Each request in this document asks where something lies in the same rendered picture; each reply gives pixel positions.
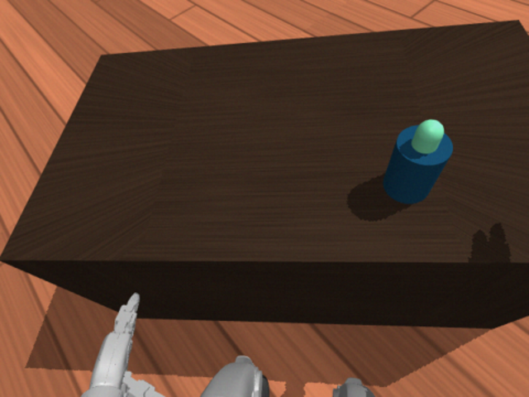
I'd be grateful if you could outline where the left robot hand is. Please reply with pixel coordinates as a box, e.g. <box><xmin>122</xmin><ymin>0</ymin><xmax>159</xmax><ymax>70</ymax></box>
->
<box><xmin>89</xmin><ymin>293</ymin><xmax>165</xmax><ymax>397</ymax></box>

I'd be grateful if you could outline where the bottle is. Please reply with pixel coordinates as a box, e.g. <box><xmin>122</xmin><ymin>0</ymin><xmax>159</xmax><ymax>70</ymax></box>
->
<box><xmin>383</xmin><ymin>120</ymin><xmax>453</xmax><ymax>203</ymax></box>

